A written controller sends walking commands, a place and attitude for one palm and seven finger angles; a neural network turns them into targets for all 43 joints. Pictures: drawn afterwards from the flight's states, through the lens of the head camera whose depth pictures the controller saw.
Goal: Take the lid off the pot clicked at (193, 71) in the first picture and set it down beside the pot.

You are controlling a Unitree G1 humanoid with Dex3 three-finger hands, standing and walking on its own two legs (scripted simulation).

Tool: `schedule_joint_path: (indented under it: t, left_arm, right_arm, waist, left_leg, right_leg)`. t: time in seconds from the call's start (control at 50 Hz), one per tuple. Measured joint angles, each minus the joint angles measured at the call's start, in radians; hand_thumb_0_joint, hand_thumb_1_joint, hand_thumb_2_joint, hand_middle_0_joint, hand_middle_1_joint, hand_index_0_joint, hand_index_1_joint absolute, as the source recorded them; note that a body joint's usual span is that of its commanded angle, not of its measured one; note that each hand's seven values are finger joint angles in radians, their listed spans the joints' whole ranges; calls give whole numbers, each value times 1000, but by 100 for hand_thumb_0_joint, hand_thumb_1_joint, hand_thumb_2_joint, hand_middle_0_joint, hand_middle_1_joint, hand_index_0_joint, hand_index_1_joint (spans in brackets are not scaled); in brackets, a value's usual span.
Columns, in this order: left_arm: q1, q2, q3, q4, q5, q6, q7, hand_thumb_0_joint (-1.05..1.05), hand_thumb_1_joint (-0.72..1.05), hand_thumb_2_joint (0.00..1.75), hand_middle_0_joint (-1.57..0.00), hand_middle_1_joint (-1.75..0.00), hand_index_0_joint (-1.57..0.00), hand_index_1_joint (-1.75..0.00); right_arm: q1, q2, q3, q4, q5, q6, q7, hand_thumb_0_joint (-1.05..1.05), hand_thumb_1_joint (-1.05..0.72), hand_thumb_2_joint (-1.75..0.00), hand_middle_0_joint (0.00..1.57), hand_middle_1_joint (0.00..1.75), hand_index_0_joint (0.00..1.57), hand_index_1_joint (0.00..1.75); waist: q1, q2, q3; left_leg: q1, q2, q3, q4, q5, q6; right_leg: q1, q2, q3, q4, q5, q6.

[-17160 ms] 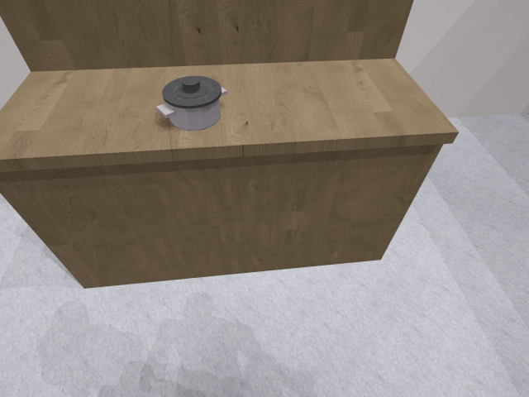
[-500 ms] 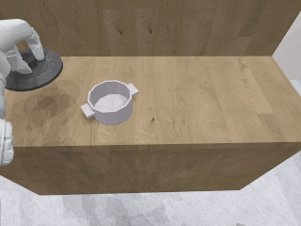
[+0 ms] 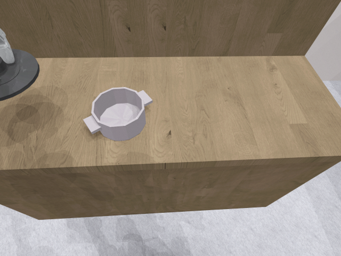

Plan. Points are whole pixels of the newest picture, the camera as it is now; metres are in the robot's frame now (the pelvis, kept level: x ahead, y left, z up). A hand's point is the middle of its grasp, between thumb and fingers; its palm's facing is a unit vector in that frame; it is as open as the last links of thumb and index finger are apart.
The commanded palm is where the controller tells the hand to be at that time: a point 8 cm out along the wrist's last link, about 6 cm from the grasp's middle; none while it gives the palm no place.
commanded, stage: move the lid sideways beside the pot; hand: left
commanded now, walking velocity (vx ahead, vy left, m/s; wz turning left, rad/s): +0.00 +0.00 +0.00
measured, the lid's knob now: out of the picture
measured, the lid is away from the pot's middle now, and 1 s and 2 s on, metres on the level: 0.23 0.24 0.23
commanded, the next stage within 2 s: lower the lid onto the table in 0.06 s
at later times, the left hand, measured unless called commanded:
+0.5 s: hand out of the picture +0.46 +0.34 +0.18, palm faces -0.37 -0.11 -0.92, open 7.3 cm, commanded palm +0.49 +0.34 +0.25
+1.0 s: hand out of the picture +0.46 +0.35 +0.15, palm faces -0.42 -0.13 -0.90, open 7.3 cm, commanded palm +0.50 +0.35 +0.21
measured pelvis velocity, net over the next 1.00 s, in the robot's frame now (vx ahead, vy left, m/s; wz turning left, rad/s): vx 0.00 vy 0.01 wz -0.01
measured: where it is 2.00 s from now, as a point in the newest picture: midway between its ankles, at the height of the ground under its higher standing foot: outside the picture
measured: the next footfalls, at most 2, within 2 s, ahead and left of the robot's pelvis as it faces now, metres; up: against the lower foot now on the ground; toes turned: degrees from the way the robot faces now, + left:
none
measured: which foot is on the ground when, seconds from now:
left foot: down 0.00-1.00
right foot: down 0.00-1.00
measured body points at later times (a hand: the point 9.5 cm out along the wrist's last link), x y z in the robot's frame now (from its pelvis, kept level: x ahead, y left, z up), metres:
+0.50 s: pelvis +0.00 +0.00 +0.00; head +0.07 +0.00 +0.44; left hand +0.48 +0.34 +0.24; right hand +0.04 -0.28 -0.13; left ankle -0.02 +0.08 -0.74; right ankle -0.02 -0.15 -0.74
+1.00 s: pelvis +0.00 +0.01 -0.01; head +0.08 +0.02 +0.44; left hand +0.48 +0.36 +0.20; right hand +0.00 -0.28 -0.12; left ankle -0.02 +0.08 -0.74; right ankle -0.02 -0.15 -0.74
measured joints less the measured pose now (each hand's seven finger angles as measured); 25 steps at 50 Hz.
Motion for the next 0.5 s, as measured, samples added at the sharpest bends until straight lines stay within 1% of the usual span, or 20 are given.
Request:
schedule_joint_path:
  t: [0.2,0.3,0.4,0.46,0.5]
  left_arm:
    - [-6,11,7,5,-3,10,-7,0,27,63,-70,-97,-72,-98]
    - [-13,2,-21,14,-4,26,-13,0,27,63,-70,-97,-72,-98]
    - [5,-10,-7,16,-9,11,-7,0,27,63,-70,-97,-72,-98]
    - [13,-18,-16,13,-10,7,-7,0,27,63,-70,-97,-72,-98]
    - [20,-20,-3,15,-10,-4,-2,0,27,63,-70,-97,-72,-98]
  right_arm:
    - [-5,5,-2,0,-1,12,7,1,-91,-90,20,30,20,30]
    - [-14,8,-4,-3,2,12,12,1,-91,-90,20,30,20,30]
    - [-25,6,-1,-7,1,14,11,1,-91,-90,20,30,20,30]
    - [-25,8,-2,-9,1,13,8,1,-91,-90,20,30,20,30]
    - [-27,8,1,-10,0,13,6,1,-91,-90,20,30,20,30]
  waist:
    - [4,0,-5]
    - [6,-1,-6]
    - [7,2,-6]
    - [6,0,-6]
    - [4,0,-7]
  left_leg:
    - [-11,0,-1,5,-6,1]
    - [-18,0,-4,11,-8,1]
    - [-26,1,-3,19,-10,1]
    - [-28,1,-4,21,-10,1]
    - [-31,3,-3,26,-11,0]
  right_leg:
    - [-8,0,-1,-1,-3,4]
    - [-13,1,-3,4,-5,2]
    - [-23,1,-2,14,-8,4]
    - [-25,1,-3,16,-9,4]
    - [-28,3,-2,20,-9,3]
